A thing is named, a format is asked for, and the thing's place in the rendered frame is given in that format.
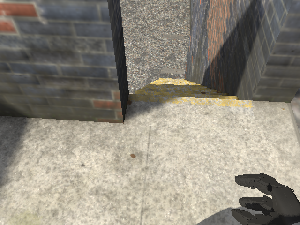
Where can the robot right hand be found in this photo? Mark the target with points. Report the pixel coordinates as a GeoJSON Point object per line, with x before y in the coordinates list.
{"type": "Point", "coordinates": [282, 209]}

